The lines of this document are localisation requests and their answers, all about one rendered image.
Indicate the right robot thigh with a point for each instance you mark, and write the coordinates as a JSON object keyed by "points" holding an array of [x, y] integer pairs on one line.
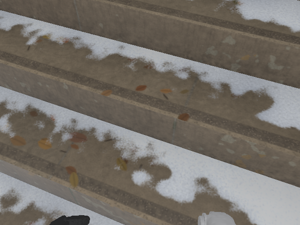
{"points": [[215, 218]]}

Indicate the left robot hand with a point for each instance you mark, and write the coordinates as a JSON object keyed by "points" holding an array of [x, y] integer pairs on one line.
{"points": [[73, 220]]}

